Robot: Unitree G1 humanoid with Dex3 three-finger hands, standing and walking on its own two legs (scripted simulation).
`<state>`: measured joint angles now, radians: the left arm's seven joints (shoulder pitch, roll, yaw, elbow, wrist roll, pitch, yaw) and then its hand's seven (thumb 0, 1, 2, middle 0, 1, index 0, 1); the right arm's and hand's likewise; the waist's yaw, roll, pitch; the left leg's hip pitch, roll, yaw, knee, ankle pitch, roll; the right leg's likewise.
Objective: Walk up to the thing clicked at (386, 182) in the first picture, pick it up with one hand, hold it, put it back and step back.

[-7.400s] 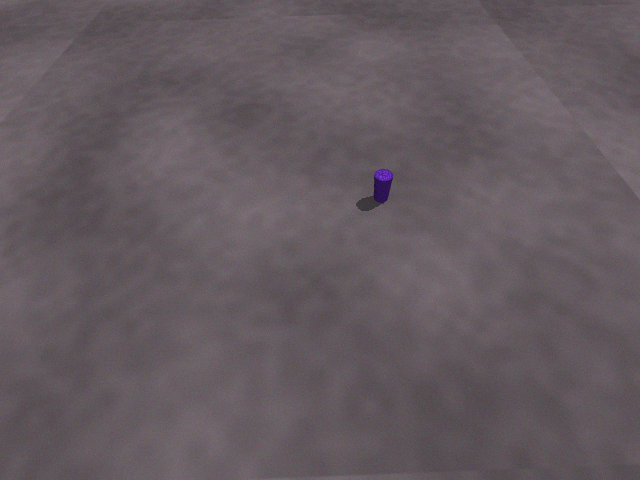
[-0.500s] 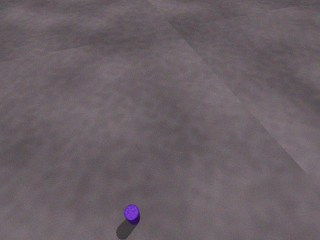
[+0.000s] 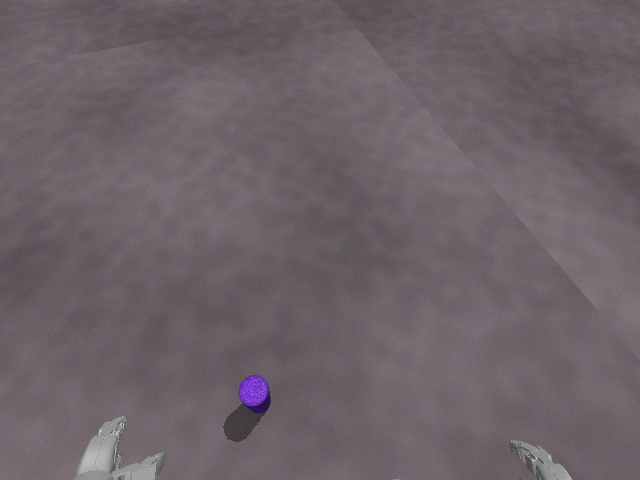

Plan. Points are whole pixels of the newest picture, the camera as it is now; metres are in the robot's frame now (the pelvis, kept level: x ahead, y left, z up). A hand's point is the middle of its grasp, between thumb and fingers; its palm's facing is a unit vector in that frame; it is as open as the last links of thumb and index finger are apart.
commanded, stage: go down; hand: left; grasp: from the side
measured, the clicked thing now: (256, 396) +0.38 +0.19 -0.70
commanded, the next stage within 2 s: none
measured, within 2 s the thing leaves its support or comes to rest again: neither
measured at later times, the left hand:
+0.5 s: hand out of the picture +0.15 +0.28 -0.18, palm faces +0.07 -0.94 -0.33, open 17.0 cm
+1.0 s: hand (131, 447) +0.20 +0.32 -0.25, palm faces +0.13 -0.96 -0.26, open 17.4 cm
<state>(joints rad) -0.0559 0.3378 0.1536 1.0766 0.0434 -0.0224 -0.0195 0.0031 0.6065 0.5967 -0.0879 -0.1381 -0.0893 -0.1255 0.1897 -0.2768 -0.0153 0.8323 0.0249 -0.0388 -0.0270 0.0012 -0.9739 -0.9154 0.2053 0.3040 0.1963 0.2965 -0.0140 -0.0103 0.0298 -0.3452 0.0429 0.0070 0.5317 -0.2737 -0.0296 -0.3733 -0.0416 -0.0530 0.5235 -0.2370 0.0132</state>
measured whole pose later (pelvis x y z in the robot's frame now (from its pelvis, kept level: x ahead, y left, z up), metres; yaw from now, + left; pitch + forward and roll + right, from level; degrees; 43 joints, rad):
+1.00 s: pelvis -0.03 +0.01 -0.16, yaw +0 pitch +26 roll -2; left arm 0.04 0.46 0.41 0.59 -0.07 -0.08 -0.25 -0.01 -0.54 0.02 -0.09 -0.07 -0.09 -0.07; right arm 0.18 -0.29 0.00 0.56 -0.01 -0.23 -0.06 0.01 -0.94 -0.90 0.21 0.30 0.20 0.30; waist -0.03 -0.01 -0.17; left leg -1.30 0.04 -0.05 1.49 -0.64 -0.02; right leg -1.31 -0.06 -0.05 1.44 -0.57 0.03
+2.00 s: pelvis -0.09 +0.01 -0.34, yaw -2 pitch +32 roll -5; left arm -0.48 0.74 0.73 0.97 -0.14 -0.37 -0.61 -0.02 -0.48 0.07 -0.05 -0.09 -0.04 -0.08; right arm 0.11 -0.36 0.06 0.67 -0.03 -0.17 -0.02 0.00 -0.92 -0.90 0.21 0.30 0.20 0.30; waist -0.07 -0.01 -0.13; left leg -2.00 0.01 -0.11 2.13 -0.70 -0.03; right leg -1.98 -0.07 -0.05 2.04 -0.62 0.02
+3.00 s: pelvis -0.10 +0.02 -0.40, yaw -3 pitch +31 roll -7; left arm -0.59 0.83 0.78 1.07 -0.17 -0.42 -0.67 -0.02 -0.53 0.09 -0.05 -0.10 -0.04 -0.10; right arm 0.12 -0.37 0.09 0.68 -0.04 -0.16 0.01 0.00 -0.92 -0.90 0.21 0.30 0.20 0.30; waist -0.10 -0.02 -0.09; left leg -2.14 0.00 -0.12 2.30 -0.70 -0.02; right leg -2.12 -0.07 -0.04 2.19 -0.61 0.04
